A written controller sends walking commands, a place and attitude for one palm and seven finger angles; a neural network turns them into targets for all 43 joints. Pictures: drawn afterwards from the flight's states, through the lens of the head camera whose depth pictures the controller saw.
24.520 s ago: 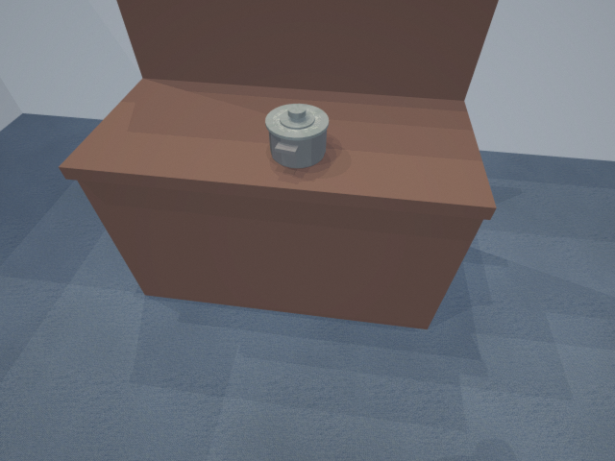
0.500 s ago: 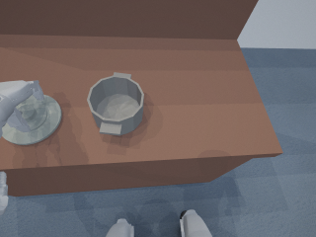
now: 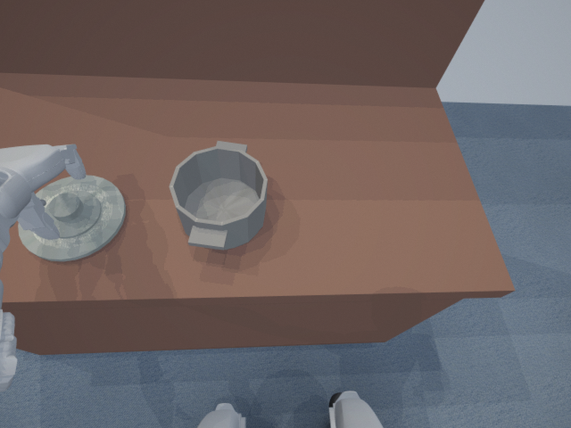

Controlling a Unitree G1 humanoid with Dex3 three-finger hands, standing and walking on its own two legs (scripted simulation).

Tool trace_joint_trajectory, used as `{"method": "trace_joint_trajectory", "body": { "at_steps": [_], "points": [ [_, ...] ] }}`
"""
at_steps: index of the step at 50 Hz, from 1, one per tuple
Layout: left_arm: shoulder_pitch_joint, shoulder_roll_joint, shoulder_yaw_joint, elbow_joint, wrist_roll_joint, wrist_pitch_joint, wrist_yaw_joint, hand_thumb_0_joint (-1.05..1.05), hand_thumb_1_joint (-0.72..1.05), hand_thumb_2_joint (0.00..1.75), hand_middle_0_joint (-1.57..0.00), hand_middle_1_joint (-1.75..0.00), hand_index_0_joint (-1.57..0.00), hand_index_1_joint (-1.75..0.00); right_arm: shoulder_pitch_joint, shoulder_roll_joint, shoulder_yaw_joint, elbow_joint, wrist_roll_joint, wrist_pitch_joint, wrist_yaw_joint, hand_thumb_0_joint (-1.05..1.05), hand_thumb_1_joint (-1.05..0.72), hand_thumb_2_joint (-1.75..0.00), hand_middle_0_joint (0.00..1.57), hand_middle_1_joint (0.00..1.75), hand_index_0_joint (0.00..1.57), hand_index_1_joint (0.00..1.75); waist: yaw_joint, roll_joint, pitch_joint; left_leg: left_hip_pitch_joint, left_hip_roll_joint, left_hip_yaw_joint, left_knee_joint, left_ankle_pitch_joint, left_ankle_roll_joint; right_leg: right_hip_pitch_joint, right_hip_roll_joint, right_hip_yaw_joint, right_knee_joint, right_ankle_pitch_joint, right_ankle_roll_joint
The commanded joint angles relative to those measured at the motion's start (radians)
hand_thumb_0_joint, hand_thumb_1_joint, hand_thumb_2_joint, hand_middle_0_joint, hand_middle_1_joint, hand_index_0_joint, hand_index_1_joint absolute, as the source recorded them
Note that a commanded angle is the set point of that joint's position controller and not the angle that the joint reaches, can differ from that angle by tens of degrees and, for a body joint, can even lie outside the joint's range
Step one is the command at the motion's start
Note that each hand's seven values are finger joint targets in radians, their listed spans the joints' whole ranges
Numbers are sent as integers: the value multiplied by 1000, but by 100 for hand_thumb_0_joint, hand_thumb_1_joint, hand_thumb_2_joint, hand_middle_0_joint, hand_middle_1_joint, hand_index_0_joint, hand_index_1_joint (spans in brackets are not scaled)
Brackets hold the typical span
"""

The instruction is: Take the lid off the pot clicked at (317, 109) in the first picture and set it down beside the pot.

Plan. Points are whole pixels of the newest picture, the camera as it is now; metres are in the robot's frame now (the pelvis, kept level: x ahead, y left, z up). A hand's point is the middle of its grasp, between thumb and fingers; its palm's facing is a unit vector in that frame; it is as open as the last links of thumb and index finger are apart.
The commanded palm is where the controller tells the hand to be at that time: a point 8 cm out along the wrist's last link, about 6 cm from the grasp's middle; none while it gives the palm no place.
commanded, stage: raise the empty hand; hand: left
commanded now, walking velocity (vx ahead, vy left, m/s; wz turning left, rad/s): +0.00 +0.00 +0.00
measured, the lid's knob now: (66, 207) +0.45 +0.33 -0.04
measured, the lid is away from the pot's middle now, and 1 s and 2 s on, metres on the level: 0.24 0.24 0.24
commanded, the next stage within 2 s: draw the hand back to the body in 1.02 s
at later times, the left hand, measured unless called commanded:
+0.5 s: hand (17, 178) +0.43 +0.34 +0.07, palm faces -0.47 -0.10 -0.88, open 10.9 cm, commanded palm +0.45 +0.33 +0.13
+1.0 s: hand out of the picture +0.43 +0.34 +0.12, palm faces -0.42 -0.11 -0.90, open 10.9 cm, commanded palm +0.45 +0.34 +0.17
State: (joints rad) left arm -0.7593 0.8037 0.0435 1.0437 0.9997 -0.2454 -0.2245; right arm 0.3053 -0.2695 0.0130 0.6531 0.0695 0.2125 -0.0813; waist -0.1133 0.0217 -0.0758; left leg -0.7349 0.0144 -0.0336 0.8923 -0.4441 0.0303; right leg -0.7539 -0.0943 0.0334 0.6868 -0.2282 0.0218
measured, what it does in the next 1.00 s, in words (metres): stands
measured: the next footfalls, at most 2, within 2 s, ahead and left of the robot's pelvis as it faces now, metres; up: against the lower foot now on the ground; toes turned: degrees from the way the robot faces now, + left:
none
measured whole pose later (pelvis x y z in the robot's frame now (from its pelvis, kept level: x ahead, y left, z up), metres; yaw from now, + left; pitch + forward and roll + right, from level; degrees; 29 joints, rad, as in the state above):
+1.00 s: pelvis +0.02 -0.02 +0.03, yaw +1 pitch +11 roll -2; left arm -0.80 0.87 0.07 0.96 0.93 -0.22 -0.40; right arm 0.28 -0.28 0.02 0.65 0.10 0.19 -0.10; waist -0.08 0.03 -0.04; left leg -0.50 0.02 -0.05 0.69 -0.38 0.01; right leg -0.53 -0.10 0.01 0.53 -0.19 0.06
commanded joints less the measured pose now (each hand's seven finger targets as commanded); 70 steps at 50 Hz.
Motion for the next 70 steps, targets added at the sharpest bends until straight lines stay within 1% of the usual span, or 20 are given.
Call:
{"method": "trace_joint_trajectory", "body": {
  "at_steps": [1,5,8,11,14,18,23,27,28,34,37,42,44,50,52,54,59,63,66,70],
  "points": [
    [-402,329,74,-184,-14,8,26,0,13,35,-27,-101,-27,-101,122,-182,-56,-58,2,-24,-16,0,-90,-90,20,30,20,30,-1,156,-417,318,-33,16,-164,477,6,179,110,-115,-41,121,-64],
    [-407,374,110,-188,-26,13,11,0,13,35,-27,-101,-27,-101,123,-186,-56,-61,2,-33,-21,0,-90,-90,20,30,20,30,4,128,-432,326,-33,20,-179,485,15,236,106,-110,-53,154,-59],
    [-377,382,110,-126,-32,18,-1,0,13,35,-27,-101,-27,-101,109,-191,-45,-71,11,-39,-23,0,-90,-90,20,30,20,30,6,77,-351,248,-38,31,-200,394,22,251,103,-109,-69,130,-55],
    [-404,399,107,-144,-22,20,-18,0,13,35,-27,-101,-27,-101,112,-194,-46,-72,14,-44,-22,0,-90,-90,20,30,20,30,16,115,-337,259,-37,33,-215,393,20,250,101,-112,-77,121,-60],
    [-398,400,123,-230,-19,-5,-38,0,13,35,-27,-101,-27,-101,113,-183,-59,-78,8,-48,-25,0,-90,-90,20,30,20,30,25,182,-435,380,-32,30,-209,532,9,277,100,-109,-79,184,-65],
    [-406,381,104,-176,-61,3,-70,0,13,35,-27,-101,-27,-101,112,-192,-53,-68,13,-47,-32,0,-90,-90,20,30,20,30,4,70,-352,305,-32,34,-229,428,27,292,100,-112,-105,158,-52],
    [-411,407,123,-221,-47,-10,-74,0,13,35,-27,-101,-27,-101,110,-186,-56,-60,16,-53,-38,0,-90,-90,20,30,20,30,21,151,-380,373,-34,32,-237,512,16,307,102,-116,-110,191,-62],
    [-399,369,92,-184,-67,3,-92,0,13,35,-27,-101,-27,-101,104,-187,-55,-58,19,-55,-35,0,-90,-90,20,30,20,30,14,110,-334,355,-33,41,-249,476,21,313,99,-117,-126,185,-56],
    [-414,409,120,-207,-65,4,-93,0,13,35,-27,-101,-27,-101,103,-191,-54,-58,20,-53,-35,0,-90,-90,20,30,20,30,22,103,-351,349,-35,35,-254,467,23,336,97,-114,-125,192,-57],
    [-418,436,149,-260,-63,2,-97,0,13,35,-27,-101,-27,-101,84,-185,-58,-63,18,-54,-32,0,-90,-90,20,30,20,30,33,159,-392,429,-32,25,-258,619,13,372,94,-118,-128,273,-61],
    [-400,353,88,-225,-76,16,-114,0,13,35,-27,-101,-27,-101,72,-178,-55,-64,19,-51,-31,0,-90,-90,20,30,20,30,22,112,-347,411,-34,31,-273,569,20,368,96,-124,-147,257,-53],
    [-422,415,116,-212,-71,30,-125,0,13,35,-27,-101,-27,-101,64,-187,-50,-69,25,-51,-29,0,-90,-90,20,30,20,30,31,81,-322,378,-41,36,-289,506,25,409,93,-122,-150,262,-55],
    [-459,441,132,-262,-67,27,-124,0,13,35,-27,-101,-27,-101,56,-188,-54,-71,21,-48,-29,0,-90,-90,20,30,20,30,33,125,-358,414,-42,34,-291,547,21,422,90,-118,-150,282,-58],
    [-410,394,113,-243,-92,26,-150,0,13,35,-27,-101,-27,-101,51,-180,-52,-71,23,-44,-24,0,-90,-90,20,30,20,30,34,109,-362,438,-39,29,-291,614,20,432,95,-128,-154,299,-50],
    [-411,331,53,-188,-99,37,-163,0,13,35,-27,-101,-27,-101,41,-185,-48,-63,28,-47,-19,0,-90,-90,20,30,20,30,22,59,-270,384,-37,42,-296,511,23,396,94,-134,-163,266,-48],
    [-444,414,112,-239,-85,31,-153,0,13,35,-27,-101,-27,-101,41,-193,-54,-65,23,-43,-20,0,-90,-90,20,30,20,30,32,87,-317,401,-43,42,-295,534,23,421,92,-124,-155,287,-55],
    [-384,439,170,-336,-89,0,-140,0,13,35,-27,-101,-27,-101,24,-177,-56,-83,14,-39,-19,0,-90,-90,20,30,20,30,52,145,-405,474,-41,21,-285,662,21,466,90,-124,-145,336,-57],
    [-305,397,161,-295,-110,12,-142,0,13,35,-27,-101,-27,-101,5,-171,-51,-93,19,-36,-12,0,-90,-90,20,30,20,30,55,91,-321,408,-46,28,-304,553,26,470,84,-134,-154,307,-53],
    [-343,376,135,-359,-94,22,-137,0,13,35,-27,-101,-27,-101,-11,-163,-52,-103,18,-33,-8,0,-90,-90,20,30,20,30,56,132,-301,426,-47,25,-321,526,23,454,85,-137,-172,262,-58],
    [-277,386,173,-458,-113,17,-130,0,13,35,-27,-101,-27,-101,-19,-152,-55,-123,12,-38,-8,0,-90,-90,20,30,20,30,65,132,-389,499,-49,16,-327,622,27,512,91,-135,-174,292,-55]
  ]
}}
